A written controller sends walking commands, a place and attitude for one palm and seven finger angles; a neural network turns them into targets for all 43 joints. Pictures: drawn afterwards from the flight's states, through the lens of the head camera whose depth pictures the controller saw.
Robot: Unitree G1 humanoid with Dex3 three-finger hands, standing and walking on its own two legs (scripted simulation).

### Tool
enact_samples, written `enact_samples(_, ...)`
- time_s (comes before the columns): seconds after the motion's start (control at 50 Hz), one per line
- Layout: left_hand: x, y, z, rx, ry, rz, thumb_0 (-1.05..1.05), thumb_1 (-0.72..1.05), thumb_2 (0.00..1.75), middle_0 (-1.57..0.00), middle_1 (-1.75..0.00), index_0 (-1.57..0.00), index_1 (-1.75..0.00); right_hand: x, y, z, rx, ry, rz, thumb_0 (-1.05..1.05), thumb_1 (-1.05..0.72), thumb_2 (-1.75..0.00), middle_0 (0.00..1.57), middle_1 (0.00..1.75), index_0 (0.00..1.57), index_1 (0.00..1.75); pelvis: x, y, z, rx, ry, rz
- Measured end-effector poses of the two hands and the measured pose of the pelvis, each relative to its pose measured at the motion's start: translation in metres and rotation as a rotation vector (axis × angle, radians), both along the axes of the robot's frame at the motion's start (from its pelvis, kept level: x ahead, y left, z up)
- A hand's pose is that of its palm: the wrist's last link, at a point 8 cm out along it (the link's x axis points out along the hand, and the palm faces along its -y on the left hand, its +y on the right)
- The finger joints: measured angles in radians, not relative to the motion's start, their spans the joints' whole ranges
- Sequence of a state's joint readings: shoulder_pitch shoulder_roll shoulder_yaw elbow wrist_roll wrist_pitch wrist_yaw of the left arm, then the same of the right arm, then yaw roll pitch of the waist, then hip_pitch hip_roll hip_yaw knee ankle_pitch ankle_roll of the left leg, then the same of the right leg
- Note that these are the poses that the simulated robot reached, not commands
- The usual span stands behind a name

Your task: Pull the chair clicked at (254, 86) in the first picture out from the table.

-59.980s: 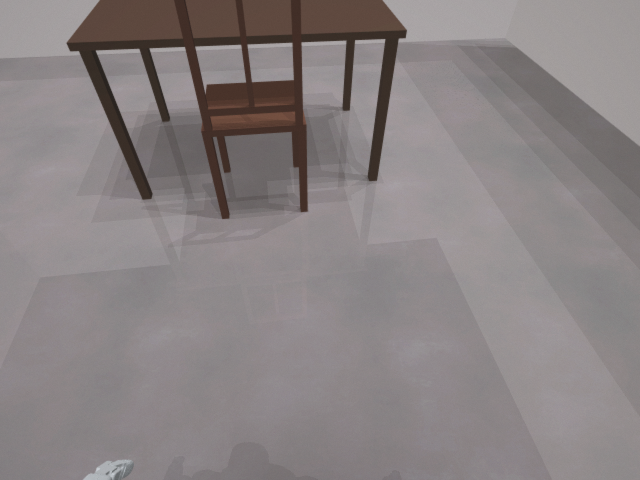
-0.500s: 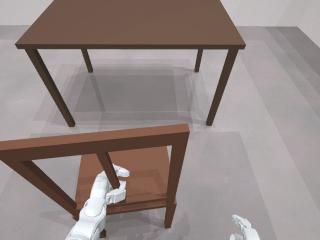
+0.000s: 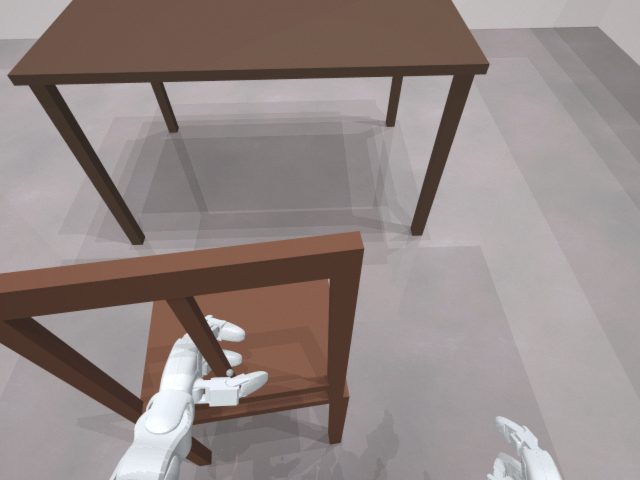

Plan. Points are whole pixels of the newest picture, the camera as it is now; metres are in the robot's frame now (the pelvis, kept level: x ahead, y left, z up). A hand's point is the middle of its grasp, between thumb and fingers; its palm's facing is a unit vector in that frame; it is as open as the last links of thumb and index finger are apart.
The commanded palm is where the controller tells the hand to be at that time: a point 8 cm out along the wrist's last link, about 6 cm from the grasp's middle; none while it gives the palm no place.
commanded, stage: open the thumb and straighten the fingers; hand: left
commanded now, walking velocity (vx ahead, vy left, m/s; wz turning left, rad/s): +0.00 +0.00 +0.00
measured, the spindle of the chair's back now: (214, 355) +0.29 +0.15 -0.04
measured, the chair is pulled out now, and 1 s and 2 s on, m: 0.57 0.57 0.57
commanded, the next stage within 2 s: draw the fingers out of the gap in 0.46 s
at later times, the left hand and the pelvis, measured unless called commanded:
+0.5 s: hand (217, 376) +0.27 +0.15 -0.07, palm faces +0.00 -0.99 -0.14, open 17.2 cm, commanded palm +0.25 +0.20 -0.04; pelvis +0.01 +0.00 -0.02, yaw +1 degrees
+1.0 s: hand (207, 440) +0.19 +0.15 -0.07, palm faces +0.00 -0.99 -0.13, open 17.5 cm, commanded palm +0.17 +0.20 -0.04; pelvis +0.01 +0.01 -0.04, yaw +2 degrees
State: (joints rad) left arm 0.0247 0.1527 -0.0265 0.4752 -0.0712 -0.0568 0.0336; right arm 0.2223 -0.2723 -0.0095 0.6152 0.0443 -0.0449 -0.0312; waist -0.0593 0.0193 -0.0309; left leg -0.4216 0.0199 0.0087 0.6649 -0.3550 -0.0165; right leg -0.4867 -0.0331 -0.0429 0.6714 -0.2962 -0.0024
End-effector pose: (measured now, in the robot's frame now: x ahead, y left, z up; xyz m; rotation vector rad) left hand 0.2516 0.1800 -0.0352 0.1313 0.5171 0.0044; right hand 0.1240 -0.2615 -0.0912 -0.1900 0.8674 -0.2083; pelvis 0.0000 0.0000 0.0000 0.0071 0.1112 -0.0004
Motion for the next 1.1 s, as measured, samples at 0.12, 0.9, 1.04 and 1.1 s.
enact_samples(0.12,0.002,0.003,-0.005,0.015,0.039,0.018,0.01,-0.28,0.32,-0.35,-1.17,-0.42,-1.22,0.01,0.008,-0.012,0.023,-0.026,0.026,0.01,-0.9,-0.9,0.2,0.3,0.2,0.3,0.001,0.0,-0.009,0.003,0.034,0.006)
enact_samples(0.9,-0.067,0.022,-0.014,0.013,0.087,0.046,-0.01,-0.53,0.2,0.0,0.0,0.0,0.0,0.05,0.035,-0.011,-0.009,-0.172,0.093,0.01,-0.9,-0.9,0.2,0.3,0.2,0.3,0.013,0.01,-0.032,-0.022,0.093,0.04)
enact_samples(1.04,-0.085,0.019,-0.01,0.006,0.075,0.04,-0.01,-0.53,0.2,0.0,0.0,0.0,0.0,0.056,0.046,-0.01,-0.001,-0.213,0.109,0.01,-0.9,-0.9,0.2,0.3,0.2,0.3,0.009,0.012,-0.038,-0.028,0.094,0.045)
enact_samples(1.1,-0.092,0.02,-0.01,0.008,0.08,0.045,-0.01,-0.53,0.2,0.0,0.0,-0.01,0.0,0.057,0.049,-0.009,0.002,-0.226,0.105,0.01,-0.9,-0.9,0.2,0.3,0.2,0.3,0.007,0.013,-0.039,-0.029,0.094,0.045)
